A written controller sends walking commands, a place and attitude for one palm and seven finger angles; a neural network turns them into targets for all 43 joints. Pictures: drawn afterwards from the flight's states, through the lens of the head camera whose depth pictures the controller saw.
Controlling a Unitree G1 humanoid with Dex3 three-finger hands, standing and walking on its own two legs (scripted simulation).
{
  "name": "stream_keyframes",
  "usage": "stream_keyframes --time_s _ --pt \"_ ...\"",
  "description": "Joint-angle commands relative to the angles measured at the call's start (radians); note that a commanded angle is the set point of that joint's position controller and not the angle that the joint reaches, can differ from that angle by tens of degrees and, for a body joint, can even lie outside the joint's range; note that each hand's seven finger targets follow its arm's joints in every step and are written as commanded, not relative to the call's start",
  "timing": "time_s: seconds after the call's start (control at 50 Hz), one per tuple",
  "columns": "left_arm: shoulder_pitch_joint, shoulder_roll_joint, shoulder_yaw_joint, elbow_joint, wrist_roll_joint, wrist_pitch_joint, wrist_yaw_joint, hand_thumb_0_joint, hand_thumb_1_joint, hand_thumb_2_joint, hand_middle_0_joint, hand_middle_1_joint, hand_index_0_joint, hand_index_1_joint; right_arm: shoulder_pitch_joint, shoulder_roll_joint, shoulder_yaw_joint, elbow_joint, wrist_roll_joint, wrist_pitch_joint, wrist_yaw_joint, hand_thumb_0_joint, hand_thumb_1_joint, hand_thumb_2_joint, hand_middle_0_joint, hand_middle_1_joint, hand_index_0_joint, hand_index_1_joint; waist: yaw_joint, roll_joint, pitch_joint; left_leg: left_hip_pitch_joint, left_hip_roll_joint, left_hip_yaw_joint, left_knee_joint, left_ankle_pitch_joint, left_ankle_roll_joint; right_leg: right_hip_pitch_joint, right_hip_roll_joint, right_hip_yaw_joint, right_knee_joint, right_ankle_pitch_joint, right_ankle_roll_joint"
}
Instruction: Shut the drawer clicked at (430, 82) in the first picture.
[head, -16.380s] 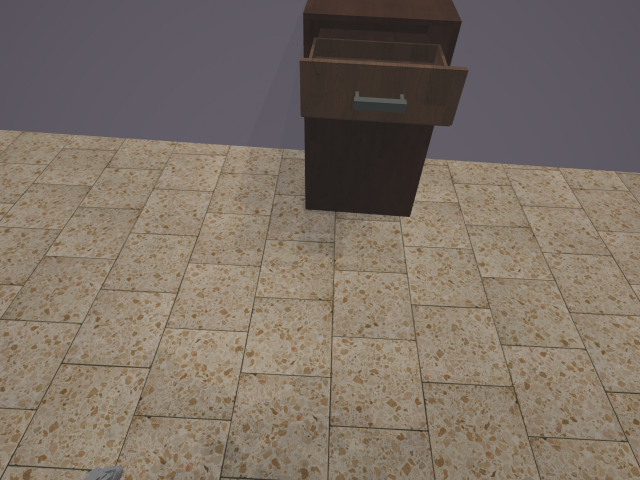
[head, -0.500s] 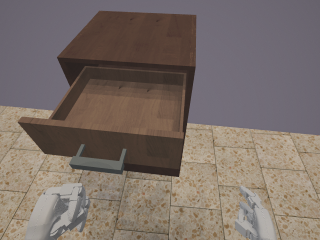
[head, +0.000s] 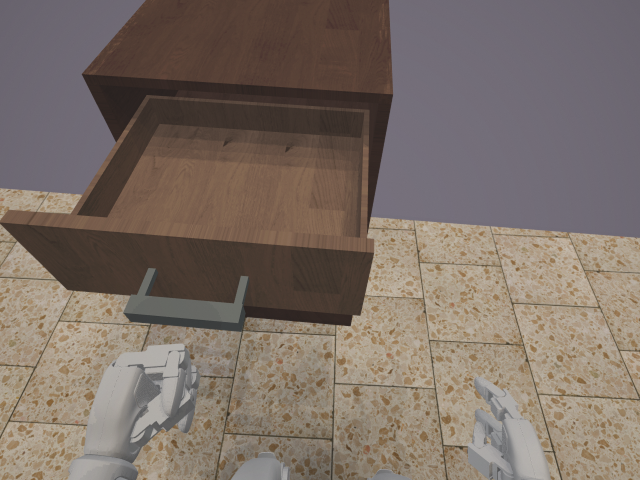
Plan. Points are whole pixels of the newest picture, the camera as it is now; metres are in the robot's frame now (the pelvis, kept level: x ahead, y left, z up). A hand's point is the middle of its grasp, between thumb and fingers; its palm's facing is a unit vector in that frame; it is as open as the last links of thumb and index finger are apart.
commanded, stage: bring the fist close to the handle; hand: left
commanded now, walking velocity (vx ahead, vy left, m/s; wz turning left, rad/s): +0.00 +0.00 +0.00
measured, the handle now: (191, 296) +0.33 +0.18 +0.03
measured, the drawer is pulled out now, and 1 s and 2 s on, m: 0.28 0.28 0.16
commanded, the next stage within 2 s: push the drawer shut in 0.66 s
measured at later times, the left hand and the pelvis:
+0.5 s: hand (211, 375) +0.24 +0.14 +0.03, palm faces -0.07 -1.00 -0.04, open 3.3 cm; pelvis -0.01 +0.00 -0.02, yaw -1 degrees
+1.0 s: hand (213, 365) +0.25 +0.14 +0.03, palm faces -0.08 -1.00 -0.04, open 3.3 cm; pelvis +0.00 +0.00 -0.02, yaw +0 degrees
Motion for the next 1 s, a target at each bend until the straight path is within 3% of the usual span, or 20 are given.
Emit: stream_keyframes --time_s 0.0,0.06,0.16,0.2,0.24,0.3,0.32,0.36,0.4,0.42,0.5,0.56,0.62,0.66,0.74,0.82,0.9,0.98 --pt "-0.083 0.090 0.042 -0.178 0.003 -0.073 0.019 0.000 0.900 0.900 -1.400 -1.600 -1.400 -1.600 -0.056 -0.137 -0.054 -0.160 -0.001 -0.037 -0.006 0.000 -0.900 -0.900 0.200 0.300 0.200 0.300 -0.009 -0.017 -0.162 0.138 0.001 -0.067 -0.123 0.216 0.003 -0.005 0.013 0.035 -0.119 0.213 0.010" --pt "-0.125 0.072 0.017 -0.179 0.007 -0.074 0.024 0.000 0.900 0.900 -1.400 -1.600 -1.400 -1.600 -0.047 -0.139 -0.052 -0.169 -0.002 -0.031 -0.004 0.000 -0.900 -0.900 0.200 0.300 0.200 0.300 -0.009 0.011 -0.209 0.146 0.002 -0.069 -0.108 0.225 0.000 -0.022 0.011 0.033 -0.094 0.217 0.008" --pt "-0.173 0.061 0.000 -0.138 0.024 -0.059 0.048 0.000 0.900 0.900 -1.400 -1.600 -1.400 -1.600 -0.040 -0.142 -0.049 -0.175 -0.005 -0.009 0.002 0.000 -0.900 -0.900 0.200 0.300 0.200 0.300 -0.012 0.002 -0.217 0.117 0.003 -0.072 -0.090 0.220 -0.002 -0.044 0.011 0.032 -0.073 0.213 0.007" --pt "-0.191 0.083 0.024 -0.108 0.031 -0.059 0.062 0.000 0.900 0.900 -1.400 -1.600 -1.400 -1.600 -0.041 -0.145 -0.049 -0.168 -0.007 0.000 0.001 0.000 -0.900 -0.900 0.200 0.300 0.200 0.300 -0.013 -0.010 -0.201 0.094 0.004 -0.074 -0.080 0.206 -0.001 -0.058 0.014 0.035 -0.069 0.200 0.005" --pt "-0.191 0.073 0.021 -0.092 0.032 -0.063 0.066 0.000 0.900 0.900 -1.400 -1.600 -1.400 -1.600 -0.037 -0.143 -0.050 -0.175 -0.008 0.009 0.006 0.000 -0.900 -0.900 0.200 0.300 0.200 0.300 -0.008 -0.023 -0.227 0.081 0.001 -0.066 -0.068 0.208 -0.001 -0.049 0.013 0.039 -0.062 0.211 0.006" --pt "-0.206 0.095 0.025 -0.153 0.032 -0.069 0.081 0.000 0.900 0.900 -1.400 -1.600 -1.400 -1.600 -0.039 -0.143 -0.048 -0.186 -0.007 0.018 0.008 0.000 -0.900 -0.900 0.200 0.300 0.200 0.300 0.003 0.035 -0.262 0.111 0.001 -0.066 -0.076 0.227 0.000 -0.032 0.012 0.043 -0.062 0.220 0.002" --pt "-0.181 0.087 0.022 -0.152 0.033 -0.066 0.086 0.000 0.900 0.900 -1.400 -1.600 -1.400 -1.600 -0.033 -0.140 -0.048 -0.189 -0.007 0.022 0.009 0.000 -0.900 -0.900 0.200 0.300 0.200 0.300 0.003 0.020 -0.275 0.118 0.002 -0.061 -0.077 0.237 0.000 -0.022 0.011 0.042 -0.064 0.232 0.003" --pt "-0.186 0.072 0.003 -0.153 0.031 -0.062 0.087 0.000 0.900 0.900 -1.400 -1.600 -1.400 -1.600 -0.031 -0.140 -0.047 -0.192 -0.005 0.027 0.010 0.000 -0.900 -0.900 0.200 0.300 0.200 0.300 -0.006 0.006 -0.255 0.110 0.001 -0.060 -0.079 0.237 0.000 -0.018 0.012 0.040 -0.069 0.240 0.006" --pt "-0.187 0.094 0.027 -0.120 0.036 -0.055 0.094 0.000 0.900 0.900 -1.400 -1.600 -1.400 -1.600 -0.031 -0.145 -0.048 -0.182 -0.005 0.034 0.006 0.000 -0.900 -0.900 0.200 0.300 0.200 0.300 -0.014 -0.014 -0.228 0.090 0.003 -0.062 -0.073 0.220 0.002 -0.029 0.015 0.043 -0.075 0.229 0.007" --pt "-0.177 0.073 0.012 -0.123 0.031 -0.054 0.090 0.000 0.900 0.900 -1.400 -1.600 -1.400 -1.600 -0.031 -0.141 -0.046 -0.185 -0.006 0.036 0.007 0.000 -0.900 -0.900 0.200 0.300 0.200 0.300 -0.010 -0.007 -0.232 0.084 -0.001 -0.058 -0.076 0.218 0.001 -0.020 0.013 0.044 -0.076 0.232 0.007" --pt "-0.200 0.097 0.034 -0.100 0.025 -0.058 0.077 0.000 0.900 0.900 -1.400 -1.600 -1.400 -1.600 -0.031 -0.148 -0.048 -0.180 -0.003 0.039 0.002 0.000 -0.900 -0.900 0.200 0.300 0.200 0.300 -0.021 -0.029 -0.205 0.065 -0.001 -0.055 -0.068 0.193 0.003 -0.026 0.013 0.051 -0.087 0.214 0.010" --pt "-0.166 0.087 0.031 -0.123 0.008 -0.071 0.065 0.000 0.900 0.900 -1.400 -1.600 -1.400 -1.600 -0.028 -0.142 -0.050 -0.182 -0.003 0.032 0.003 0.000 -0.900 -0.900 0.200 0.300 0.200 0.300 -0.009 -0.010 -0.250 0.088 -0.003 -0.052 -0.069 0.226 0.003 0.000 0.012 0.052 -0.082 0.250 0.009" --pt "-0.202 0.095 0.030 -0.125 0.012 -0.078 0.063 0.000 0.900 0.900 -1.400 -1.600 -1.400 -1.600 -0.027 -0.142 -0.049 -0.173 -0.004 0.031 0.001 0.000 -0.900 -0.900 0.200 0.300 0.200 0.300 -0.020 0.003 -0.238 0.085 -0.003 -0.051 -0.059 0.227 0.005 -0.013 0.011 0.057 -0.083 0.257 0.011" --pt "-0.154 0.097 0.045 -0.123 0.005 -0.080 0.059 0.000 0.900 0.900 -1.400 -1.600 -1.400 -1.600 -0.026 -0.140 -0.052 -0.176 -0.003 0.031 0.002 0.000 -0.900 -0.900 0.200 0.300 0.200 0.300 -0.009 -0.005 -0.249 0.089 -0.003 -0.048 -0.061 0.250 0.003 0.007 0.012 0.056 -0.081 0.285 0.011" --pt "-0.142 0.095 0.045 -0.117 0.004 -0.077 0.052 0.000 0.900 0.900 -1.400 -1.600 -1.400 -1.600 -0.029 -0.139 -0.054 -0.176 -0.001 0.034 0.003 0.000 -0.900 -0.900 0.200 0.300 0.200 0.300 -0.014 -0.015 -0.238 0.083 -0.003 -0.046 -0.058 0.250 0.003 0.003 0.011 0.055 -0.081 0.291 0.013" --pt "-0.247 0.102 0.039 -0.095 0.014 -0.085 0.052 0.000 0.900 0.900 -1.400 -1.600 -1.400 -1.600 -0.023 -0.147 -0.050 -0.159 -0.005 0.033 -0.003 0.000 -0.900 -0.900 0.200 0.300 0.200 0.300 -0.038 -0.020 -0.217 0.068 -0.002 -0.052 -0.039 0.229 0.007 -0.035 0.012 0.061 -0.077 0.269 0.014" --pt "-0.294 0.106 0.034 -0.105 0.013 -0.084 0.050 0.000 0.900 0.900 -1.400 -1.600 -1.400 -1.600 -0.024 -0.151 -0.051 -0.157 -0.005 0.024 -0.002 0.000 -0.900 -0.900 0.200 0.300 0.200 0.300 -0.031 0.024 -0.260 0.102 -0.001 -0.057 -0.041 0.255 0.006 -0.034 0.010 0.055 -0.068 0.278 0.009" --pt "-0.339 0.101 0.036 -0.054 0.011 -0.055 0.053 0.000 0.900 0.900 -1.400 -1.600 -1.400 -1.600 -0.022 -0.152 -0.048 -0.156 -0.004 0.034 0.000 0.000 -0.900 -0.900 0.200 0.300 0.200 0.300 -0.030 -0.007 -0.257 0.088 -0.004 -0.052 -0.053 0.242 0.005 -0.011 0.008 0.059 -0.082 0.280 0.014"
